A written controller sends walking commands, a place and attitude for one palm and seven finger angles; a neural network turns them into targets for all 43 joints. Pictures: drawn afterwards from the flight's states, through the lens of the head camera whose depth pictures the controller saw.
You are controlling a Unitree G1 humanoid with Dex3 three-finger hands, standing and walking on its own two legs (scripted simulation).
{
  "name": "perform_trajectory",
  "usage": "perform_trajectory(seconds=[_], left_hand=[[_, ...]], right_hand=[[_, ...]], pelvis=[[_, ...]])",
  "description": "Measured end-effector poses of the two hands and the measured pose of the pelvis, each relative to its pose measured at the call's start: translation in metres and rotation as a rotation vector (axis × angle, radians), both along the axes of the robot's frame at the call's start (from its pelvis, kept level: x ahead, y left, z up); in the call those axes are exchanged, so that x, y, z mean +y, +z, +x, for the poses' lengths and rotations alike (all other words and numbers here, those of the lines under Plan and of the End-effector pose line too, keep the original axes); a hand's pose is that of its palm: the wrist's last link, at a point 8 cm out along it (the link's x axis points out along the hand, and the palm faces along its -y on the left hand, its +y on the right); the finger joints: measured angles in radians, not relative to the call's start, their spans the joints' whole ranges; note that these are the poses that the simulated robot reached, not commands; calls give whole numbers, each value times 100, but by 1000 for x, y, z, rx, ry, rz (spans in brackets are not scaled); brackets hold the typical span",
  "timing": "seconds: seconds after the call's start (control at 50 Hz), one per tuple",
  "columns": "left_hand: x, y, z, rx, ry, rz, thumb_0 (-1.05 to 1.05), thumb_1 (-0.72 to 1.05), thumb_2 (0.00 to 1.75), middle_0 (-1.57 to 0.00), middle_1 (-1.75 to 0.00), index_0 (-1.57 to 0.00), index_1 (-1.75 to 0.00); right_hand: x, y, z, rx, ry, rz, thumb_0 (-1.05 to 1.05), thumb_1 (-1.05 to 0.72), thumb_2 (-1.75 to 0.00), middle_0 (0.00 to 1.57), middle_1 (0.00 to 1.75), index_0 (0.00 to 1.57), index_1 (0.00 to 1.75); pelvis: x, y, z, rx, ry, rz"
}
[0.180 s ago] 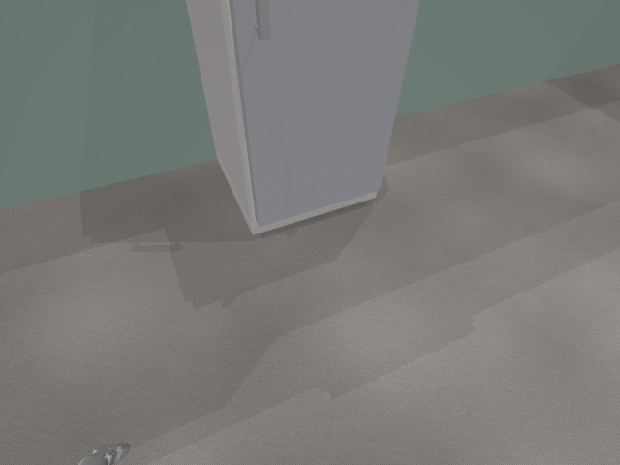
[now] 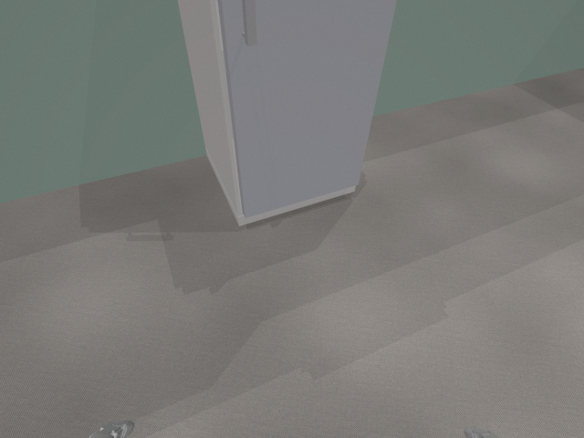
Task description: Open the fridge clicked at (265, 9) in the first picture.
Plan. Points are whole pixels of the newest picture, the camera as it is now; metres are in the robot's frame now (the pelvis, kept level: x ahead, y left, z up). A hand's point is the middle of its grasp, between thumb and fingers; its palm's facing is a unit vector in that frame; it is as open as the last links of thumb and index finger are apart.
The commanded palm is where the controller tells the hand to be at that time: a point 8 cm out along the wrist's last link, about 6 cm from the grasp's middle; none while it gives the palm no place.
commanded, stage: stand and wait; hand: left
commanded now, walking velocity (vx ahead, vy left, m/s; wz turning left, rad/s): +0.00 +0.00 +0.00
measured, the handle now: out of the picture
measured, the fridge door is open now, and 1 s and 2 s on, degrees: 0 0 0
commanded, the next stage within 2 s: look at it before walking up in 0.64 s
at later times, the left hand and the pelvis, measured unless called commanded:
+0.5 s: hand out of the picture +0.06 +0.24 -0.15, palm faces -0.03 -0.94 -0.33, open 7.4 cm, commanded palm none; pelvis -0.02 -0.01 +0.01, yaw +0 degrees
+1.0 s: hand out of the picture +0.06 +0.23 -0.15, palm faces -0.04 -0.94 -0.33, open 7.4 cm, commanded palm none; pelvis -0.02 -0.01 +0.01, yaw +0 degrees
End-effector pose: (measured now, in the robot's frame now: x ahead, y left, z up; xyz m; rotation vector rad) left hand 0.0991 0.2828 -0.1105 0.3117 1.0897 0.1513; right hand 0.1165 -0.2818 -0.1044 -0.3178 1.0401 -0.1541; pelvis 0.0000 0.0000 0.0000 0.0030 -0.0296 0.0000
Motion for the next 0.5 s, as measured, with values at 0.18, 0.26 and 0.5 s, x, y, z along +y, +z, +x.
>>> perform_trajectory(seconds=[0.18,0.26,0.5], left_hand=[[-3,-5,-24,63,20,-5,1,91,90,-21,-30,-20,-30],[-2,-7,-35,90,29,-1,1,91,90,-21,-30,-20,-30],[-1,-5,-49,116,38,10,1,91,90,-20,-30,-20,-30]], right_hand=[[-8,-3,-22,64,-21,-5,1,-90,-90,20,30,21,30],[-13,-5,-37,103,-39,-12,1,-90,-90,20,30,21,30],[-22,-9,-68,165,-71,-16,1,-90,-90,20,30,21,30]], pelvis=[[-4,2,-6,-1,0,0],[-6,3,-8,-4,0,-1],[-9,5,-15,-11,-1,-1]])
